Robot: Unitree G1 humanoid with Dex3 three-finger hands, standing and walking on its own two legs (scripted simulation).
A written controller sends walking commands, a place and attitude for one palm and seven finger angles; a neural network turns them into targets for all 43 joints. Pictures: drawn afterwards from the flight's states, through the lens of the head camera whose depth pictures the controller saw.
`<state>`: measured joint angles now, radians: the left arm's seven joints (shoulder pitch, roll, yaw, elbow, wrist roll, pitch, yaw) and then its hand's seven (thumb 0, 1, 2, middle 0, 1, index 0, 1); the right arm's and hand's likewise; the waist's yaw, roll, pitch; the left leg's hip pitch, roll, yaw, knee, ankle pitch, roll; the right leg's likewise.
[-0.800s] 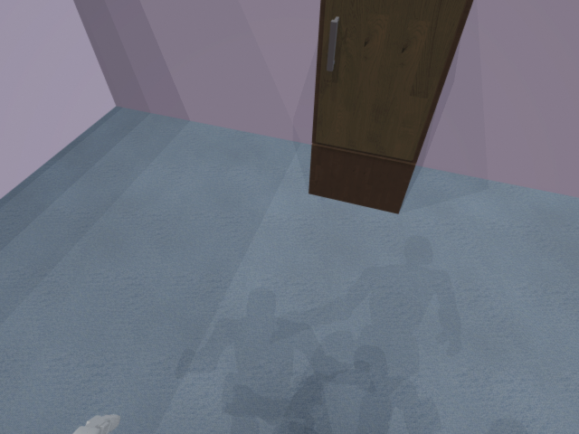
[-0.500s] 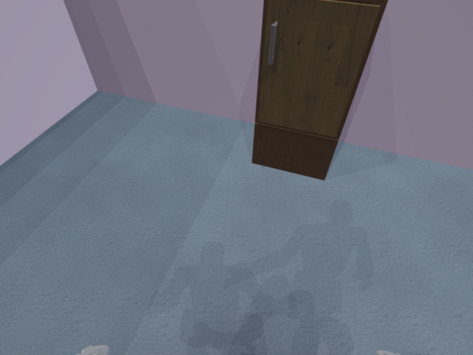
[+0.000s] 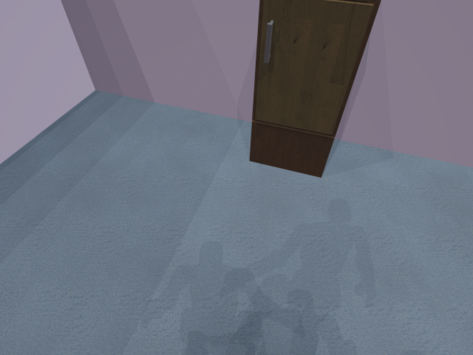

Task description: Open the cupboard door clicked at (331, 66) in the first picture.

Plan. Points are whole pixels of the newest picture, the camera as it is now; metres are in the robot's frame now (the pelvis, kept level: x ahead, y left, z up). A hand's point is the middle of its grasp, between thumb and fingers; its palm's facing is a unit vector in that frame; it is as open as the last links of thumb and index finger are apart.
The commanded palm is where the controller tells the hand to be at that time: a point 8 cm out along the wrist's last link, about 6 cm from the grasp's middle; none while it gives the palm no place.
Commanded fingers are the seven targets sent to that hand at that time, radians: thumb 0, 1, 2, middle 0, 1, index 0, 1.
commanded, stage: stand and wait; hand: left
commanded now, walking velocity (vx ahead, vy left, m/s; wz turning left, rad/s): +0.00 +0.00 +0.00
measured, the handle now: (269, 42) +1.29 -0.07 -0.01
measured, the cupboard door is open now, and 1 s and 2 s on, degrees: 0 0 0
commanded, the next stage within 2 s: look at it before walking up in 0.02 s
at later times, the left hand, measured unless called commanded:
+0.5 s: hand out of the picture +0.07 +0.25 -0.16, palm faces -0.04 -0.94 -0.33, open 7.4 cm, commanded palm none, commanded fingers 0.00 0.90 0.90 -0.20 -0.30 -0.20 -0.30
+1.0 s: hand out of the picture +0.05 +0.21 -0.18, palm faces -0.01 -0.98 -0.21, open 7.4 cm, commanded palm none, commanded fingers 0.00 0.90 0.90 -0.20 -0.30 -0.20 -0.30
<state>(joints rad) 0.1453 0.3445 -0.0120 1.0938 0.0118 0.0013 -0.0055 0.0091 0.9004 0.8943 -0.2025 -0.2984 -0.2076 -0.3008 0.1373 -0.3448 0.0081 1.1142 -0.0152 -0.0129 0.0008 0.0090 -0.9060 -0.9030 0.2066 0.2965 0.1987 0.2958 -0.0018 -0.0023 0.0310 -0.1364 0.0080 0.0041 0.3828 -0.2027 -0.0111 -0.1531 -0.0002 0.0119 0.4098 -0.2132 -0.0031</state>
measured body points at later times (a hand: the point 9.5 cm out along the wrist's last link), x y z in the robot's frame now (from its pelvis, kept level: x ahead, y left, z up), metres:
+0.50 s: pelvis +0.00 +0.00 +0.00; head +0.00 +0.00 +0.45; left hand +0.07 +0.30 -0.13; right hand +0.07 -0.29 -0.13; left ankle +0.01 +0.13 -0.74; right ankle +0.01 -0.12 -0.74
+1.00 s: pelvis +0.04 +0.01 -0.01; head +0.03 +0.02 +0.44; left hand +0.05 +0.27 -0.17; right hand +0.07 -0.25 -0.16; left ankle +0.01 +0.13 -0.74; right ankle +0.01 -0.12 -0.74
